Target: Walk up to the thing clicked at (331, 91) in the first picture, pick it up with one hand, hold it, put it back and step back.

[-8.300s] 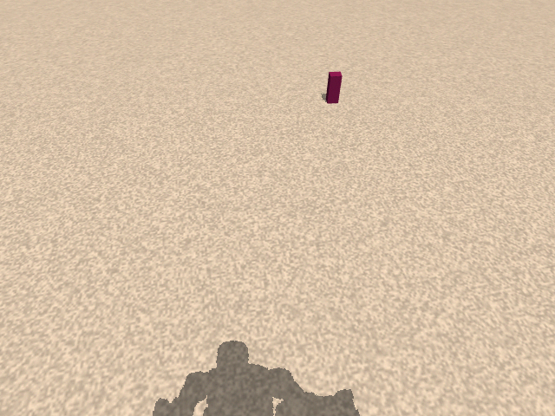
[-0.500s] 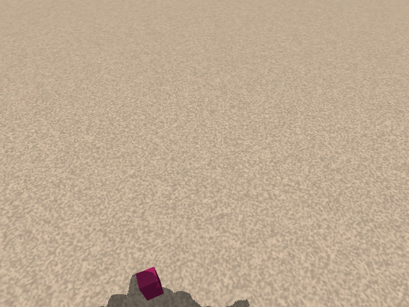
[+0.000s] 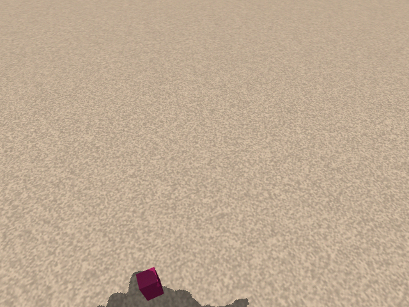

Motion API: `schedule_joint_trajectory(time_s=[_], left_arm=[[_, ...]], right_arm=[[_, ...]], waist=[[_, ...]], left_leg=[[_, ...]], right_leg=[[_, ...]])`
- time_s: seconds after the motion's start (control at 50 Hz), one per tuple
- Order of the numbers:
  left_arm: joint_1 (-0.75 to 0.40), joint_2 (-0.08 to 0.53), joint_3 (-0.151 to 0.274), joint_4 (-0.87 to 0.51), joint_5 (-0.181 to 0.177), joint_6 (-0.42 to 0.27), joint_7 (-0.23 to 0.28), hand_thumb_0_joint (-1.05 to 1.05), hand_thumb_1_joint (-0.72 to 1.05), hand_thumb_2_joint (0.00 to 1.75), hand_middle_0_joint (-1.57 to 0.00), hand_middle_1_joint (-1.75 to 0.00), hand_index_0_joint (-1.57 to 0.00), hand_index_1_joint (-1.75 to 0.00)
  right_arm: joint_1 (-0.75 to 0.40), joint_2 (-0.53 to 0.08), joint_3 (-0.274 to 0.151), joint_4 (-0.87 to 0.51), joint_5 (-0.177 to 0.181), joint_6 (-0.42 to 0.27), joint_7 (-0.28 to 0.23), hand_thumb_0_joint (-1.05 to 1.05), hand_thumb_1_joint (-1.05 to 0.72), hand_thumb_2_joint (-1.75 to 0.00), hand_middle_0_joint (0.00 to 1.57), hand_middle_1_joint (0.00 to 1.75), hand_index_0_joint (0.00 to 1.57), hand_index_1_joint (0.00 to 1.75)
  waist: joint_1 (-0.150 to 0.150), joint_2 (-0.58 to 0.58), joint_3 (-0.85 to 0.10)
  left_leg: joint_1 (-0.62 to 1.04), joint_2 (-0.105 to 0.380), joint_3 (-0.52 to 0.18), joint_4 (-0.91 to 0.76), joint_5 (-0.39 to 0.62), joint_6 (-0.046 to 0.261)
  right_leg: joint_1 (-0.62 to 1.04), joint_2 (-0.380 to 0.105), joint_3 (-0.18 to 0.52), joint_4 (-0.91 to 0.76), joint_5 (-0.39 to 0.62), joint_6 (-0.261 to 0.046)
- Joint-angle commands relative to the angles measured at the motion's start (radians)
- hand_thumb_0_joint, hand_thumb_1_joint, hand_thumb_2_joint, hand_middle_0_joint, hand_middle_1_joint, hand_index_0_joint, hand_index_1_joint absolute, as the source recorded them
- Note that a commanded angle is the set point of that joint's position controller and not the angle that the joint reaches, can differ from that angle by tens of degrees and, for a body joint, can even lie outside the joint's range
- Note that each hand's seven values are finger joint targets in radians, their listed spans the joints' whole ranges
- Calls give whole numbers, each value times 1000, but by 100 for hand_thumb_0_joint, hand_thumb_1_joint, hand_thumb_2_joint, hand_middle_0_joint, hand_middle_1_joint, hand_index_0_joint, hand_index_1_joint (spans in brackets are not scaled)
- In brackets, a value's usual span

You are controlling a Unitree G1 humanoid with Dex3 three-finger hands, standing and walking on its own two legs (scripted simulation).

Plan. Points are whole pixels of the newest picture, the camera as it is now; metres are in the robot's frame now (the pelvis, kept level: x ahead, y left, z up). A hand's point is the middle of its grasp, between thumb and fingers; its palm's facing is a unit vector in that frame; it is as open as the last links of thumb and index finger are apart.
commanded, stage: stand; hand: left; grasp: from the side
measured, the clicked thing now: (150, 284) +0.36 +0.23 -0.69
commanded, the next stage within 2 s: go down in 0.38 s
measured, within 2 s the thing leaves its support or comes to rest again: neither
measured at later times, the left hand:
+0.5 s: hand out of the picture +0.07 +0.26 -0.16, palm faces -0.03 -0.94 -0.35, open 7.4 cm
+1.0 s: hand out of the picture +0.15 +0.28 -0.18, palm faces +0.05 -0.94 -0.34, open 16.3 cm
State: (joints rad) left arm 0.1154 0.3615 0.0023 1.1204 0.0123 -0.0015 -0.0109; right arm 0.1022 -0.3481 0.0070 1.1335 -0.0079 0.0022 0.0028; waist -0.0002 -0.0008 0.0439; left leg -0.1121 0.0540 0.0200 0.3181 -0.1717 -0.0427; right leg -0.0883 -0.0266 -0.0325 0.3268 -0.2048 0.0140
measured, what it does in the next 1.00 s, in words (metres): stands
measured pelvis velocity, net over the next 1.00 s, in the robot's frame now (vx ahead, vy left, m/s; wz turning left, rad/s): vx -0.01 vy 0.02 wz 0.00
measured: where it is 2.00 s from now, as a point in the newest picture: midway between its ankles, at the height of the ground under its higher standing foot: outside the picture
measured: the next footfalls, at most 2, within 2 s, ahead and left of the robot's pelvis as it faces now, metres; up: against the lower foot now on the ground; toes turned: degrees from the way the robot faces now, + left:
none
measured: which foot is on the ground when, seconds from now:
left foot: down 0.00-1.00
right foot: down 0.00-1.00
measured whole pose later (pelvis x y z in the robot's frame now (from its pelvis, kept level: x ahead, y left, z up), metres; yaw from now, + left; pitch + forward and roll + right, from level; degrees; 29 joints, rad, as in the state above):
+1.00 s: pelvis -0.01 +0.02 -0.04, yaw +0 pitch +10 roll -1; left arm 0.10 0.34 0.22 0.78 0.07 0.12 -0.06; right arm 0.26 -0.24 -0.04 0.67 0.02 -0.07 -0.03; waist -0.03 0.00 -0.06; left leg -0.61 0.05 0.00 0.82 -0.39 -0.02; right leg -0.57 -0.04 -0.02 0.79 -0.40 0.03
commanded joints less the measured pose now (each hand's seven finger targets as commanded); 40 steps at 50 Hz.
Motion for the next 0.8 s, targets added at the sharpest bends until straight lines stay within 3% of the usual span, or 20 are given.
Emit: schedule_joint_trajectory(time_s=[0.0, 0.44, 0.46, 0.48, 0.5, 0.52, 0.54, 0.56, 0.58, 0.6, 0.62, 0.66, 0.78], left_arm=[[-33, 217, 39, -55, -4, -27, 19, 0, 90, 90, -20, -30, -20, -30], [-25, 214, 40, -55, -2, -26, 17, 0, 90, 90, -20, -30, -20, -30], [-36, 215, 41, -60, -1, -26, 17, 0, 82, 82, -12, -22, -12, -22], [-387, 27, 38, -411, -51, -116, 29, 0, 74, 74, -4, -14, -4, -14], [-446, 94, 65, -340, -47, -108, 37, 0, 66, 66, -4, -6, -4, -6], [-263, 220, 148, -171, -18, -73, 42, 0, 58, 58, -4, -6, -4, -6], [-229, 241, 168, -110, 4, -56, 31, 0, 50, 50, -4, -5, -4, -5], [-310, 237, 166, -120, 16, -53, 17, 0, 42, 42, -3, -6, -4, -6], [-310, 276, 203, -125, 41, -63, 7, 0, 34, 34, -3, -8, -3, -8], [-222, 245, 210, -66, 59, -48, -1, 0, 26, 26, -4, -7, -4, -6], [-155, 243, 231, -77, 80, -38, -10, 0, 18, 18, -5, -8, -5, -7], [-100, 229, 251, -109, 86, -16, -13, 0, 6, 12, -7, -7, -7, -7], [-103, 212, 271, -271, 72, 62, -23, 0, -26, 4, -9, -7, -9, -6]], right_arm=[[-37, -213, -43, -55, -2, -26, -8, 0, -90, -90, 20, 30, 20, 30], [-38, -222, -49, -58, -3, -26, -7, 0, -90, -90, 20, 30, 20, 30], [-28, -221, -49, -58, -5, -26, -8, 0, -97, -91, 21, 29, 20, 29], [-12, -42, -7, -339, 66, -75, -28, 0, -99, -92, 20, 30, 20, 30], [46, -75, -14, -283, 68, -75, -39, 0, -101, -93, 20, 30, 20, 30], [87, -118, -40, -284, 69, -63, -50, 0, -100, -93, 20, 30, 20, 30], [97, -114, -51, -297, 62, -58, -49, 0, -99, -93, 20, 30, 20, 30], [106, -106, -55, -325, 59, -62, -52, 0, -99, -93, 20, 30, 20, 30], [105, -109, -75, -351, 45, -66, -53, 0, -99, -93, 20, 30, 20, 30], [135, -101, -81, -358, 37, -69, -52, 0, -98, -92, 20, 30, 20, 30], [145, -92, -89, -380, 29, -71, -47, 0, -97, -92, 20, 30, 20, 30], [145, -86, -95, -426, 28, -76, -41, 0, -95, -91, 20, 30, 20, 30], [127, -71, -99, -518, 33, -89, -37, 0, -91, -90, 20, 30, 20, 30]], waist=[[-1, -1, -69], [1, -1, -59], [-4, 2, -69], [-118, 51, 23], [-82, -8, -33], [-48, -16, -22], [-42, -32, -60], [-44, -59, -89], [-20, -49, -163], [-19, -46, -187], [8, -1, -232], [29, 36, -254], [-3, 21, -250]], left_leg=[[37, 95, -66, -37, 190, 43], [44, 93, -64, -43, 139, 45], [40, 91, -60, -38, 136, 47], [-100, -63, 58, 30, -12, 50], [-86, -59, 47, 43, -13, 54], [-107, -56, 47, 51, -20, 51], [-136, -58, 41, 91, -5, 53], [-155, -55, 34, 120, 16, 57], [-163, -58, 37, 148, 35, 58], [-189, -65, 37, 181, 45, 57], [-206, -70, 35, 200, 74, 51], [-223, -75, 33, 220, 89, 42], [-275, -60, 20, 288, 82, 43]], right_leg=[[-13, -115, 77, -49, 194, -29], [-31, -111, 78, -63, 139, -30], [-19, -118, 87, -61, 152, -33], [-229, 9, 19, -4, 76, -15], [-171, 7, 6, 1, 58, -10], [-171, 20, -8, 12, 24, -17], [-184, 18, -8, 40, 30, -19], [-198, 19, -11, 73, 56, -18], [-173, 10, -3, 106, 85, -15], [-190, 8, 0, 135, 97, -15], [-180, 6, 1, 163, 116, -21], [-187, 13, 0, 188, 111, -28], [-278, 23, -11, 250, 86, -24]])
